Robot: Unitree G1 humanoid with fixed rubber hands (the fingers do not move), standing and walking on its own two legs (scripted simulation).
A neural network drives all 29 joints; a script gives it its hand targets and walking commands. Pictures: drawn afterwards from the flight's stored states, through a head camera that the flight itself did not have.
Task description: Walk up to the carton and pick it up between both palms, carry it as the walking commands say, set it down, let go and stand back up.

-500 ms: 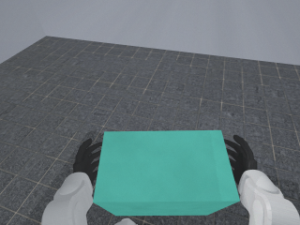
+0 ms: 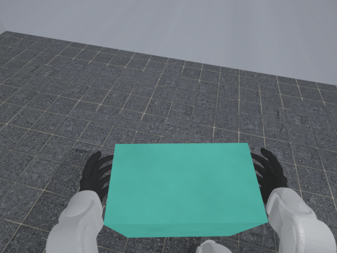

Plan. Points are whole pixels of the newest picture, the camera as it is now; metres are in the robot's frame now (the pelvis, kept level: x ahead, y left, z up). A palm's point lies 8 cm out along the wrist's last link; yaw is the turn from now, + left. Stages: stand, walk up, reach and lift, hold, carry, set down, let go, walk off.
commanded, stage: carry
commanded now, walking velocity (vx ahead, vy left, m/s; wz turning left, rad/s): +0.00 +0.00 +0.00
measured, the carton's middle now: (180, 196) +0.24 +0.00 +0.02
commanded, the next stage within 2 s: none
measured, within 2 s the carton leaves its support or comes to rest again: neither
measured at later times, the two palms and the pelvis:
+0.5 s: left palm (108, 128) +0.38 +0.18 +0.09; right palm (249, 126) +0.39 -0.17 +0.09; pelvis +0.16 -0.01 +0.00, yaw +2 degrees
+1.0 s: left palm (100, 120) +0.41 +0.21 +0.07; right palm (233, 119) +0.42 -0.14 +0.08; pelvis +0.19 +0.03 -0.01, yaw +1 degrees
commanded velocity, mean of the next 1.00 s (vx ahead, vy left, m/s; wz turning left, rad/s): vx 0.00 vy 0.00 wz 0.00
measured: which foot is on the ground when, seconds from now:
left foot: down 0.00-0.10, up 0.12-0.36, down 0.38-1.00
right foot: up 0.00-0.06, down 0.08-1.00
